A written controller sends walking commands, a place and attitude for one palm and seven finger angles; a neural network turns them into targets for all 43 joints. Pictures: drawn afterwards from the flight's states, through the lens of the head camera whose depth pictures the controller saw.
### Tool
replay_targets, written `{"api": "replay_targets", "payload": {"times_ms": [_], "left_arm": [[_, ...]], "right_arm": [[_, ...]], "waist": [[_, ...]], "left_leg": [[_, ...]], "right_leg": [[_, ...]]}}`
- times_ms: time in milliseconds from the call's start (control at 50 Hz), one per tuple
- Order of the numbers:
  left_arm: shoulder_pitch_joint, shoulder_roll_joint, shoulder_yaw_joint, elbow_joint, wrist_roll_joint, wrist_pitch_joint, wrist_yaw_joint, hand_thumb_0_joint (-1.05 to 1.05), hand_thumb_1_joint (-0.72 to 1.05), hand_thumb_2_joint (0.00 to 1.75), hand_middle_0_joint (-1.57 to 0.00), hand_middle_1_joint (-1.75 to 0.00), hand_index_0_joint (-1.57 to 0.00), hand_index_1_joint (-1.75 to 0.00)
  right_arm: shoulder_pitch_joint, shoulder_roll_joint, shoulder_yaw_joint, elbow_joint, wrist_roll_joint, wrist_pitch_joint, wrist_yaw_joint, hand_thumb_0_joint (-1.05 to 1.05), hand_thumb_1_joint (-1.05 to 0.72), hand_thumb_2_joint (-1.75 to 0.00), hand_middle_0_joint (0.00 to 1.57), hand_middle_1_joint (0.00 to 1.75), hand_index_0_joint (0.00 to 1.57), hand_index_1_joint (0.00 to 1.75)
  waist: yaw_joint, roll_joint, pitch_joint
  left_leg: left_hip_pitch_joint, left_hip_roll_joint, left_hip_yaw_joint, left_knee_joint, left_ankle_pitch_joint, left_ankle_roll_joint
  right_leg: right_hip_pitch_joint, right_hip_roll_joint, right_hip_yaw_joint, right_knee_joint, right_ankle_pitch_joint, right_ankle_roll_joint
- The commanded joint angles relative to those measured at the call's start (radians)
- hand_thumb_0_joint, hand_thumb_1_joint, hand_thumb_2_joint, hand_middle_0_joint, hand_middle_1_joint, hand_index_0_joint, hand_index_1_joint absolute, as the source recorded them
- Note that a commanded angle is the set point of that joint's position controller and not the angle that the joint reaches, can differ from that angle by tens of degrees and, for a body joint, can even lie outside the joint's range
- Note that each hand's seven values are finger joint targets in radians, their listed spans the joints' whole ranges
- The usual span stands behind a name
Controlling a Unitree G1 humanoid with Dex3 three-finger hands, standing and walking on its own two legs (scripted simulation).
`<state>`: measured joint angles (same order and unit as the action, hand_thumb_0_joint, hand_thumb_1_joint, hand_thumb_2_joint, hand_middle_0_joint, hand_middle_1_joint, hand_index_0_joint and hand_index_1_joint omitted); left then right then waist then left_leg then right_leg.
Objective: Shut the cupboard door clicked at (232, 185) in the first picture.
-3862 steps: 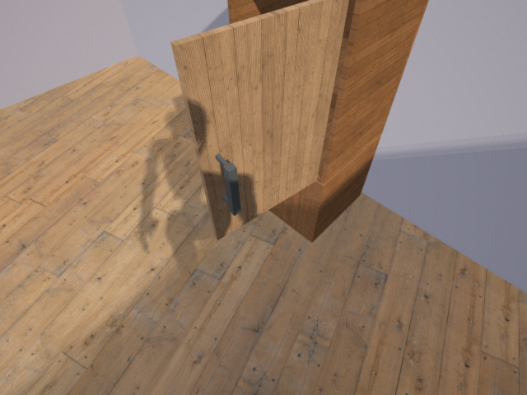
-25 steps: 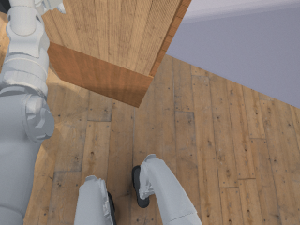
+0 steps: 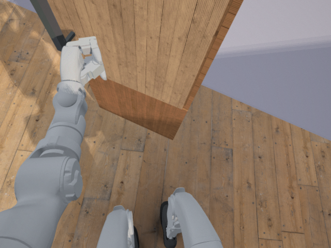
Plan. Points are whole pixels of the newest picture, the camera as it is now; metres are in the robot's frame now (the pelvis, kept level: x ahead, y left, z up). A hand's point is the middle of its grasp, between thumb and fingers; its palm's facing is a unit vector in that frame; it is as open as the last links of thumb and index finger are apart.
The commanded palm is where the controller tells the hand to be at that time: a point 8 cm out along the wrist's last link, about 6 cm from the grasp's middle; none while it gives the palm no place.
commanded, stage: pull the fist back off the door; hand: left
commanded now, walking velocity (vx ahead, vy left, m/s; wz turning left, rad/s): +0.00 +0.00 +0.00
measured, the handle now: (56, 18) +0.68 +0.19 +0.03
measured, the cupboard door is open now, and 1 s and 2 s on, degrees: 2 2 2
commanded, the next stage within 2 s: draw the hand back to the body in 0.16 s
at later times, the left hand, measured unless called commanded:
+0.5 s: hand (88, 80) +0.46 +0.11 +0.07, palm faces -0.08 -0.99 -0.06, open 3.1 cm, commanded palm +0.42 +0.17 +0.09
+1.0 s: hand out of the picture +0.33 +0.19 +0.17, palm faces +0.13 -0.97 -0.21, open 3.2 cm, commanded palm +0.29 +0.24 +0.20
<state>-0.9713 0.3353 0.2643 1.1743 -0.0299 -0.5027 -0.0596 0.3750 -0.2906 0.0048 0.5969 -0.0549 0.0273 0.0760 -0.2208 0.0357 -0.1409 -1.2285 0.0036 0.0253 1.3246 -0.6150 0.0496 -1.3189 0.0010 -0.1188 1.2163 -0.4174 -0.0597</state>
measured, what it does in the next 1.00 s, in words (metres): rises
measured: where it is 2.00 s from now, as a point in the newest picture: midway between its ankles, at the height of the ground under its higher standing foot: (151, 245)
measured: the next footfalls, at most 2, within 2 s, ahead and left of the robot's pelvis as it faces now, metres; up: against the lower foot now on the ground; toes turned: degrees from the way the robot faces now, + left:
none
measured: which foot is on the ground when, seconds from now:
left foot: down 0.00-1.00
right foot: down 0.00-1.00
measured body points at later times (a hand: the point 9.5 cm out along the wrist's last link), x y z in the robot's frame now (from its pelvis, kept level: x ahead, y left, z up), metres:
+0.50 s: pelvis +0.00 +0.00 +0.03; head +0.13 -0.01 +0.46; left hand +0.46 +0.16 +0.08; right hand +0.05 -0.25 -0.10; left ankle -0.01 +0.09 -0.61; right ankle +0.07 -0.09 -0.61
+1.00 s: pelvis +0.03 +0.00 +0.11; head +0.05 -0.01 +0.56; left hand +0.32 +0.24 +0.19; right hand +0.23 -0.23 +0.04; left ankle -0.01 +0.09 -0.61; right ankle +0.07 -0.09 -0.61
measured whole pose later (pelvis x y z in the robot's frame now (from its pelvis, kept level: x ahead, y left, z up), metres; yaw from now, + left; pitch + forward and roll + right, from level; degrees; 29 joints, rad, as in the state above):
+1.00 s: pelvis +0.03 +0.00 +0.11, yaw +1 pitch +3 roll +0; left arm 0.02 0.26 0.04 0.18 -0.07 -0.13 0.05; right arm 0.18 -0.24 0.03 0.50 0.04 0.03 -0.10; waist 0.01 0.03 -0.04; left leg -0.30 -0.04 0.03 0.64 -0.40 0.05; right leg -0.42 0.00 -0.08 0.62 -0.27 -0.04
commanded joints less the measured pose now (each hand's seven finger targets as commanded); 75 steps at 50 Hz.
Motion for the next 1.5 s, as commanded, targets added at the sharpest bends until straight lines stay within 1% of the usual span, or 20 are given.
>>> {"api": "replay_targets", "payload": {"times_ms": [0,60,200,260,300,340,440,480,540,660,760,780,820,880,1020,1100,1140,1360,1460,1480], "left_arm": [[-0.404,0.097,-0.034,-0.252,-0.005,-0.105,0.007,0.00,0.90,0.90,-1.30,-1.50,-1.30,-1.50],[-0.355,0.103,-0.023,-0.302,-0.014,-0.122,0.016,0.00,0.90,0.90,-1.30,-1.50,-1.30,-1.50],[-0.431,0.078,-0.052,-0.224,-0.008,-0.123,0.034,0.00,0.90,0.90,-1.30,-1.50,-1.30,-1.50],[-0.441,0.080,-0.051,-0.200,-0.008,-0.129,0.029,0.00,0.90,0.90,-1.30,-1.50,-1.30,-1.50],[-0.328,0.143,0.015,-0.299,-0.023,-0.132,0.018,0.00,0.90,0.90,-1.30,-1.50,-1.30,-1.50],[-0.178,0.146,0.016,-0.408,-0.045,-0.110,-0.005,0.00,0.90,0.90,-1.30,-1.50,-1.30,-1.50],[0.102,0.103,-0.007,-0.583,-0.108,0.013,-0.037,0.00,0.90,0.90,-1.30,-1.50,-1.30,-1.50],[0.108,0.091,-0.024,-0.679,-0.125,0.019,-0.036,0.00,0.90,0.90,-1.30,-1.50,-1.30,-1.50],[0.148,0.045,-0.080,-0.790,-0.139,-0.005,-0.043,0.00,0.90,0.90,-1.30,-1.50,-1.30,-1.50],[0.384,0.019,-0.125,-0.810,-0.156,0.029,-0.110,0.00,0.90,0.90,-1.30,-1.50,-1.30,-1.50],[0.559,0.057,-0.086,-0.987,-0.205,0.092,-0.148,0.00,0.90,0.90,-1.16,-1.35,-1.16,-1.35],[0.591,0.102,-0.123,-1.037,-0.095,0.145,-0.043,0.00,0.90,0.90,-1.13,-1.32,-1.13,-1.32],[0.653,0.036,-0.170,-1.128,-0.075,0.218,0.046,0.00,0.90,0.90,-1.08,-1.26,-1.08,-1.26],[0.691,0.071,-0.142,-1.202,-0.053,0.278,0.118,0.00,0.90,0.90,-1.00,-1.17,-1.00,-1.17],[0.839,0.076,-0.111,-1.353,-0.038,0.366,0.158,0.00,0.90,0.90,-0.81,-0.96,-0.81,-0.96],[0.970,0.080,-0.086,-1.462,-0.036,0.387,0.158,0.00,0.90,0.90,-0.69,-0.84,-0.69,-0.84],[1.049,0.091,-0.058,-1.479,-0.036,0.399,0.156,0.00,0.90,0.90,-0.64,-0.78,-0.64,-0.78],[1.265,0.192,0.136,-1.753,-0.037,0.383,0.178,0.00,0.90,0.90,-0.34,-0.45,-0.34,-0.45],[1.363,0.229,0.230,-1.775,-0.049,0.365,0.185,0.00,0.90,0.90,-0.20,-0.30,-0.20,-0.30],[1.369,0.183,0.191,-1.727,-0.045,0.365,0.181,0.00,0.90,0.90,-0.20,-0.30,-0.20,-0.30]], "right_arm": [[0.182,-0.138,-0.062,-0.030,0.008,0.005,-0.010,0.00,-0.90,-0.90,0.20,0.30,0.20,0.30],[0.154,-0.137,-0.064,-0.046,0.013,0.013,-0.016,0.00,-0.90,-0.90,0.20,0.30,0.20,0.30],[0.113,-0.132,-0.056,-0.026,0.012,0.013,-0.031,0.00,-0.90,-0.90,0.20,0.30,0.20,0.30],[0.110,-0.135,-0.051,-0.027,0.009,0.006,-0.034,0.00,-0.90,-0.90,0.20,0.30,0.20,0.30],[0.104,-0.139,-0.056,-0.062,0.014,0.008,-0.029,0.00,-0.90,-0.90,0.20,0.30,0.20,0.30],[0.103,-0.133,-0.058,-0.104,0.028,0.012,-0.025,0.00,-0.90,-0.90,0.20,0.30,0.20,0.30],[0.074,-0.115,-0.054,-0.164,0.076,0.023,-0.042,0.00,-0.90,-0.90,0.20,0.30,0.20,0.30],[0.054,-0.109,-0.050,-0.165,0.083,0.016,-0.059,0.00,-0.90,-0.90,0.20,0.30,0.20,0.30],[0.024,-0.104,-0.048,-0.166,0.086,-0.013,-0.078,0.00,-0.90,-0.90,0.20,0.30,0.20,0.30],[-0.039,-0.100,-0.039,-0.175,0.100,-0.038,-0.091,0.00,-0.90,-0.90,0.20,0.30,0.20,0.30],[-0.111,-0.089,-0.030,-0.224,0.112,-0.057,-0.106,0.00,-0.90,-0.90,0.20,0.30,0.20,0.30],[-0.175,-0.064,-0.044,-0.236,0.108,-0.031,-0.128,0.00,-0.90,-0.90,0.20,0.30,0.20,0.30],[-0.203,-0.055,-0.034,-0.252,0.106,-0.024,-0.151,0.00,-0.90,-0.90,0.20,0.30,0.20,0.30],[-0.223,-0.049,-0.019,-0.229,0.101,-0.023,-0.178,0.00,-0.90,-0.90,0.20,0.30,0.20,0.30],[-0.253,-0.033,0.006,-0.194,0.085,-0.061,-0.189,0.00,-0.90,-0.90,0.20,0.30,0.20,0.30],[-0.260,-0.034,0.011,-0.185,0.075,-0.088,-0.171,0.00,-0.90,-0.90,0.20,0.30,0.20,0.30],[-0.264,-0.039,0.008,-0.181,0.068,-0.094,-0.165,0.00,-0.90,-0.90,0.20,0.30,0.20,0.30],[-0.291,-0.025,-0.005,-0.162,0.059,-0.137,-0.146,0.00,-0.90,-0.90,0.20,0.30,0.20,0.30],[-0.294,-0.028,-0.018,-0.147,0.062,-0.158,-0.145,0.00,-0.90,-0.90,0.20,0.30,0.20,0.30],[-0.292,-0.028,-0.017,-0.133,0.061,-0.159,-0.145,0.00,-0.90,-0.90,0.20,0.30,0.20,0.30]], "waist": [[-0.019,0.118,-0.583],[0.006,0.118,-0.616],[-0.033,0.053,-0.501],[-0.031,0.066,-0.535],[0.048,0.113,-0.673],[0.092,0.113,-0.776],[0.117,-0.079,-0.575],[0.114,-0.096,-0.489],[0.107,-0.059,-0.409],[0.150,0.006,-0.255],[0.196,0.012,-0.232],[0.223,-0.029,-0.276],[0.211,-0.015,-0.183],[0.211,-0.018,-0.124],[0.234,0.024,-0.046],[0.246,0.038,-0.022],[0.252,-0.013,0.008],[0.282,0.067,0.008],[0.291,-0.001,0.071],[0.281,0.002,0.115]], "left_leg": [[0.274,-0.012,-0.093,-0.153,0.419,-0.030],[0.293,-0.013,-0.093,-0.163,0.445,-0.033],[0.204,-0.022,-0.086,-0.161,0.315,-0.025],[0.226,-0.021,-0.102,-0.162,0.334,-0.029],[0.316,-0.024,-0.090,-0.189,0.417,-0.039],[0.396,-0.020,-0.086,-0.218,0.534,-0.046],[0.334,-0.023,-0.044,-0.351,0.391,-0.021],[0.350,-0.026,-0.034,-0.397,0.323,-0.016],[0.433,-0.025,-0.028,-0.445,0.292,-0.013],[0.544,-0.021,-0.038,-0.555,0.271,-0.023],[0.632,-0.017,-0.042,-0.616,0.377,-0.025],[0.692,-0.015,-0.036,-0.677,0.386,-0.028],[0.734,-0.007,-0.036,-0.727,0.366,-0.025],[0.814,0.002,-0.044,-0.786,0.407,-0.022],[1.001,0.011,-0.048,-0.904,0.600,-0.037],[1.075,0.022,-0.056,-0.940,0.739,-0.055],[1.075,0.024,-0.055,-0.950,0.758,-0.053],[1.092,0.025,-0.063,-0.965,0.810,-0.072],[1.056,0.028,-0.056,-0.979,0.694,-0.062],[1.044,0.025,-0.051,-0.988,0.640,-0.059]], "right_leg": [[0.473,0.012,0.117,-0.095,0.320,0.031],[0.513,0.009,0.120,-0.089,0.350,0.029],[0.481,0.007,0.125,-0.111,0.252,0.035],[0.462,0.006,0.119,-0.093,0.254,0.032],[0.559,0.007,0.122,-0.094,0.316,0.024],[0.662,0.010,0.123,-0.102,0.419,0.022],[0.850,0.013,0.136,-0.260,0.373,0.036],[0.864,0.006,0.142,-0.318,0.307,0.043],[0.847,0.005,0.134,-0.370,0.248,0.041],[0.858,-0.001,0.109,-0.444,0.181,0.030],[0.964,-0.005,0.099,-0.476,0.279,0.027],[1.049,-0.030,0.140,-0.529,0.229,0.021],[1.066,-0.033,0.132,-0.584,0.211,0.027],[1.120,-0.031,0.123,-0.641,0.256,0.027],[1.247,-0.030,0.094,-0.748,0.407,0.023],[1.292,-0.026,0.082,-0.789,0.472,0.023],[1.309,-0.023,0.082,-0.809,0.491,0.025],[1.363,-0.027,0.084,-0.823,0.495,0.031],[1.332,-0.028,0.087,-0.838,0.422,0.036],[1.300,-0.028,0.086,-0.846,0.380,0.035]]}}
